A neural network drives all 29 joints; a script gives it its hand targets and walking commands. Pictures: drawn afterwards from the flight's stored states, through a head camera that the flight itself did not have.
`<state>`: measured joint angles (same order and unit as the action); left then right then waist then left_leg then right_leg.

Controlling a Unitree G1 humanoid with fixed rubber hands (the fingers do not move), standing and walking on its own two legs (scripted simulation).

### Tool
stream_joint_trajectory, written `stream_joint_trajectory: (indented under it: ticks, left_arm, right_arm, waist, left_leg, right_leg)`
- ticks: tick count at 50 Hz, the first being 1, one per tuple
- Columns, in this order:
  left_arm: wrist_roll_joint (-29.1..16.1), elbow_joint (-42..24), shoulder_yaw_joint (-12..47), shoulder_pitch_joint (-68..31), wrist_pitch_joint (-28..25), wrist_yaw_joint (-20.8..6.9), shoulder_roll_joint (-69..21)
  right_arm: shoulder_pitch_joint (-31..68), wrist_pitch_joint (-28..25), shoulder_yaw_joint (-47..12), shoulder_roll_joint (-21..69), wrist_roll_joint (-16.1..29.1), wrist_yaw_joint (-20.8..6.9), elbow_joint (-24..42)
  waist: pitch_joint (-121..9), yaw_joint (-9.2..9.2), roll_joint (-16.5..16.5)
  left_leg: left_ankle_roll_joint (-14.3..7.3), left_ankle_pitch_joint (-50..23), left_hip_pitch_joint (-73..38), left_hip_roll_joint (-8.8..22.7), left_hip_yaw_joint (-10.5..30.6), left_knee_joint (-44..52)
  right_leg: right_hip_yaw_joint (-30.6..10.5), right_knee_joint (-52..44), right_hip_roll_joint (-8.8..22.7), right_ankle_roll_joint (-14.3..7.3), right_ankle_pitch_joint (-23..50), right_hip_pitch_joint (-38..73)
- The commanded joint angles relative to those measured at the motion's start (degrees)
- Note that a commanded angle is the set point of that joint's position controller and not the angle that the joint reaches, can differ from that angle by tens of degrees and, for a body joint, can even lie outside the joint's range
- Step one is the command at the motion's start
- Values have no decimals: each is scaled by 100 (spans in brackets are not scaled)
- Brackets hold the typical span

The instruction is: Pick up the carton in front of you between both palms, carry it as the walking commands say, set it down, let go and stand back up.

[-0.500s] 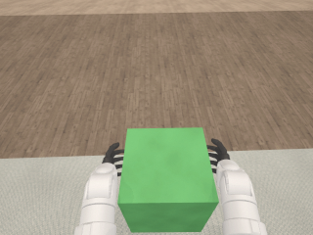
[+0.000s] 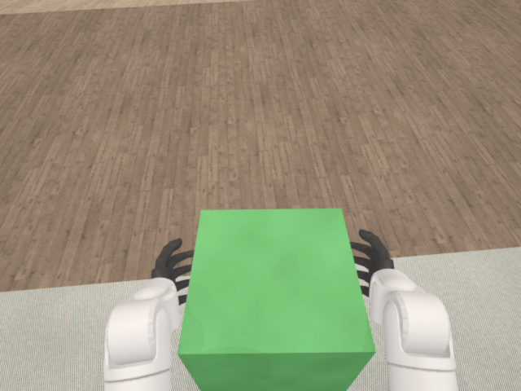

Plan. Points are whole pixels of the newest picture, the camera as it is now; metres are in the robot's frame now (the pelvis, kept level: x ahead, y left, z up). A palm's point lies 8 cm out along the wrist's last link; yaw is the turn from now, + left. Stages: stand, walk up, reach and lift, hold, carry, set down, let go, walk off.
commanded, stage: carry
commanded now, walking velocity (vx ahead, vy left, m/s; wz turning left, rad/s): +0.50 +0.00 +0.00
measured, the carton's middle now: (272, 310) +0.27 +0.01 +0.01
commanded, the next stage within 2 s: none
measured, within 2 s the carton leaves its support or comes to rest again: neither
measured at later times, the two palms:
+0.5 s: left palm (210, 154) +0.56 +0.13 +0.09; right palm (352, 143) +0.59 -0.17 +0.09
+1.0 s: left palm (225, 51) +0.98 +0.13 +0.15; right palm (329, 46) +0.98 -0.17 +0.16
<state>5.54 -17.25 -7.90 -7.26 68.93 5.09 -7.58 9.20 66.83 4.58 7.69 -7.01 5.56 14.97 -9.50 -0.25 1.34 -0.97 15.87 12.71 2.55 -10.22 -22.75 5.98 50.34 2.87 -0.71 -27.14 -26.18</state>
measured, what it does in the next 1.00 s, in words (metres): walks ahead: right foot, then left foot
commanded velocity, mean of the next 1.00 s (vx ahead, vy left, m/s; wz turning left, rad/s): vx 0.50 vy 0.00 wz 0.00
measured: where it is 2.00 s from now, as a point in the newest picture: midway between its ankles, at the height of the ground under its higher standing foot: (279, 194)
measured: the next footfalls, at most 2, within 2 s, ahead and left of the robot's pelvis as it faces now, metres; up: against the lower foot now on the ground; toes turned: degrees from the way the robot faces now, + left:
right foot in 0.16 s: +0.24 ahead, -0.12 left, +0.00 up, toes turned -10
left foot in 0.62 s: +0.57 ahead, +0.08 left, +0.00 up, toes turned +13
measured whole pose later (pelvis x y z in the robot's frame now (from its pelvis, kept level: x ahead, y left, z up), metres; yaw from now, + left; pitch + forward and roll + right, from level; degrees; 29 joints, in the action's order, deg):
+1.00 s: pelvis +0.63 -0.01 +0.00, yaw +0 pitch +5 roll +0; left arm 4.9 -9.4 -11.5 -36.6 77.4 6.7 -1.4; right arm 38.2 74.7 11.8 1.6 -3.3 7.7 7.1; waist -3.0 2.5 0.3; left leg -1.1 20.4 5.4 1.9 -12.0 -21.2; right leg 7.5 37.0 4.1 -2.3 -7.4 -35.1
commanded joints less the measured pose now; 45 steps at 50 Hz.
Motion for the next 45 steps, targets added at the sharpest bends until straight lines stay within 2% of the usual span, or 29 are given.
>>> stream_joint_trajectory:
  ticks: [1,3,5,6,7,8,9,10,11,12,14,15,16,18,23,27,29,30,31,32,33,34,35,36,37,38,39,42,45]
  left_arm:
    - [-2486,-744,4322,-3323,-7,-1527,-5097]
    - [-2347,-780,4237,-3089,37,-1424,-4989]
    - [-2198,-767,4131,-2861,103,-1346,-4858]
    - [-2140,-726,4078,-2757,134,-1325,-4803]
    - [-2100,-683,4021,-2709,165,-1312,-4739]
    - [-2071,-632,3975,-2729,199,-1311,-4688]
    - [-2016,-524,3912,-2628,229,-1306,-4622]
    - [-1957,-377,3879,-2673,223,-1302,-4561]
    - [-1999,-397,3868,-2747,230,-1298,-4671]
    - [-2045,-461,3920,-2888,219,-1298,-4861]
    - [-2180,-666,4090,-3194,144,-1340,-5254]
    - [-2253,-752,4185,-3308,99,-1368,-5393]
    - [-2313,-796,4235,-3331,61,-1393,-5457]
    - [-2447,-911,4342,-3311,31,-1451,-5426]
    - [-2499,-841,4334,-2889,65,-1566,-5089]
    - [-2479,-1154,4271,-3115,113,-1550,-4867]
    - [-2488,-1425,4227,-3328,191,-1488,-4646]
    - [-2487,-1531,4207,-3414,252,-1448,-4496]
    - [-2468,-1601,4177,-3512,316,-1403,-4296]
    - [-2505,-1719,4180,-3755,422,-1363,-4142]
    - [-2515,-1708,4173,-3902,510,-1340,-4055]
    - [-2512,-1575,4140,-4082,526,-1308,-4089]
    - [-2513,-1485,4082,-4235,534,-1292,-4110]
    - [-2518,-1394,4051,-4402,532,-1277,-4190]
    - [-2497,-1263,4025,-4552,528,-1259,-4228]
    - [-2442,-1145,4003,-4738,527,-1230,-4213]
    - [-2396,-994,3979,-4920,523,-1194,-4156]
    - [-2281,-440,3821,-5435,557,-1050,-3977]
    - [-2233,165,3592,-5806,647,-957,-3935]
  right_arm:
    - [2805,181,-3915,5301,2386,-1367,821]
    - [2673,276,-3930,5127,2493,-1414,843]
    - [2577,364,-3936,4967,2544,-1459,826]
    - [2581,404,-3933,4894,2555,-1477,805]
    - [2568,442,-3933,4833,2551,-1491,790]
    - [2533,479,-3922,4759,2543,-1502,737]
    - [2669,529,-3892,4624,2547,-1518,722]
    - [2894,608,-3915,4647,2589,-1533,793]
    - [2967,631,-3964,4726,2631,-1557,706]
    - [3034,606,-3949,4862,2671,-1586,653]
    - [3018,500,-3931,5157,2647,-1603,633]
    - [2969,435,-3937,5242,2594,-1588,655]
    - [2912,380,-3958,5366,2537,-1564,651]
    - [2675,271,-3938,5455,2396,-1485,613]
    - [2128,221,-3860,5277,2088,-1323,523]
    - [2560,301,-3899,5115,2259,-1339,993]
    - [2856,397,-3859,4916,2393,-1330,1292]
    - [2885,455,-3807,4782,2414,-1318,1313]
    - [2923,518,-3756,4608,2425,-1308,1312]
    - [2968,567,-3653,4366,2375,-1300,1238]
    - [3000,601,-3619,4281,2397,-1280,1110]
    - [3253,664,-3634,4248,2465,-1275,1226]
    - [3450,699,-3681,4314,2518,-1265,1272]
    - [3735,715,-3733,4358,2596,-1265,1329]
    - [4053,722,-3788,4374,2671,-1266,1356]
    - [4358,726,-3814,4356,2726,-1271,1298]
    - [4599,732,-3822,4299,2788,-1277,1206]
    - [5202,792,-3734,4068,2952,-1287,683]
    - [5594,882,-3483,4039,2990,-1303,-12]
  waist:
    - [-671,172,535]
    - [-623,153,732]
    - [-554,120,773]
    - [-559,55,708]
    - [-659,28,559]
    - [-875,13,330]
    - [-1108,-144,-361]
    - [-1244,-174,-1820]
    - [-1107,-139,-1588]
    - [-1036,-121,-1126]
    - [-1120,-93,-307]
    - [-1115,-71,-314]
    - [-1109,-76,-467]
    - [-1070,-81,-636]
    - [-640,-108,-877]
    - [-246,-126,-1020]
    - [-406,-62,-1063]
    - [-706,34,-888]
    - [-1136,153,-605]
    - [-1703,235,533]
    - [-1866,266,1744]
    - [-1637,222,1251]
    - [-1621,228,805]
    - [-1457,208,227]
    - [-1435,170,60]
    - [-1432,162,161]
    - [-1410,167,310]
    - [-1191,212,537]
    - [-888,284,623]
  left_leg:
    - [-693,-579,-1766,1518,1577,1174]
    - [-580,-853,-1370,1289,1040,1099]
    - [-439,-826,-970,1163,649,891]
    - [-342,-792,-653,1086,423,585]
    - [-235,-1122,-319,938,174,45]
    - [-99,-1449,126,759,-128,-795]
    - [141,-826,905,447,-316,-2145]
    - [382,810,2366,-192,-184,-3741]
    - [190,1293,2985,4,572,-4602]
    - [48,1203,3117,280,812,-4879]
    - [-30,537,3020,608,977,-4531]
    - [-2,292,2792,645,968,-4064]
    - [27,187,2611,534,803,-3710]
    - [85,14,2531,389,589,-3097]
    - [97,-787,2457,106,53,-1434]
    - [-66,-1372,1865,-14,-250,-753]
    - [-166,-1252,977,-224,-476,-571]
    - [-179,-1050,24,-471,-740,-387]
    - [-193,-729,-1261,-238,-455,-464]
    - [-800,412,-2472,1294,1979,-73]
    - [-1437,260,-3152,2150,4131,796]
    - [-1471,-428,-2999,2219,3782,774]
    - [-1384,-1052,-2695,2024,3242,575]
    - [-1147,-1469,-2243,1906,2660,545]
    - [-972,-1531,-1889,1771,2220,630]
    - [-842,-1395,-1701,1649,1884,695]
    - [-821,-1375,-1574,1567,1672,746]
    - [-923,-1242,-1479,1420,1177,896]
    - [-865,-1738,-1462,1160,743,806]
  right_leg:
    - [89,-772,189,74,732,-1313]
    - [394,-1344,-5,108,1203,-654]
    - [645,-1924,-115,107,1772,146]
    - [834,-2213,-208,87,2087,787]
    - [1044,-2306,-350,32,1991,1544]
    - [1004,-2314,-299,-71,1711,2441]
    - [-363,-2791,561,-247,888,3253]
    - [-3085,-3632,2017,-1033,254,3999]
    - [-3660,-3845,2328,-1366,730,3933]
    - [-3223,-3682,2198,-1324,1463,3693]
    - [-2387,-3695,1982,-1044,1930,3318]
    - [-1906,-3811,1816,-850,2041,3132]
    - [-1554,-3857,1704,-753,2237,3036]
    - [-1072,-3890,1504,-708,2545,3091]
    - [-219,-3745,1120,-624,3721,3304]
    - [128,-3630,1049,-510,4138,3149]
    - [440,-2904,990,-405,4915,3016]
    - [774,-2065,789,-288,5110,2720]
    - [801,-1041,620,-161,4379,1995]
    - [695,686,215,112,2836,609]
    - [212,2027,-559,166,132,-885]
    - [-376,2767,-244,15,-82,-1408]
    - [-560,2847,10,-122,96,-1486]
    - [-645,2458,248,-179,420,-1410]
    - [-687,1984,379,-182,684,-1208]
    - [-591,1608,376,-175,825,-1016]
    - [-470,1323,303,-163,888,-929]
    - [-192,415,234,-100,1161,-1086]
    - [125,-664,126,-66,1681,-1068]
